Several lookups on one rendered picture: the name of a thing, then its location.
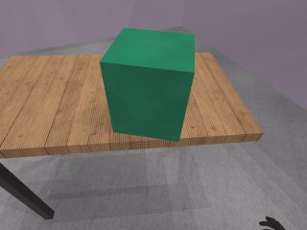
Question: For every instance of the table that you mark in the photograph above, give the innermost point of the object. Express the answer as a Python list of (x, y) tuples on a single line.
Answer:
[(54, 105)]

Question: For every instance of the carton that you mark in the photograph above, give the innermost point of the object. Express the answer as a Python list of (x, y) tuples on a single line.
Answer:
[(148, 77)]

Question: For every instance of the robot right hand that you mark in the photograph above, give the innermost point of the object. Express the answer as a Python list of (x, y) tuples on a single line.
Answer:
[(272, 223)]

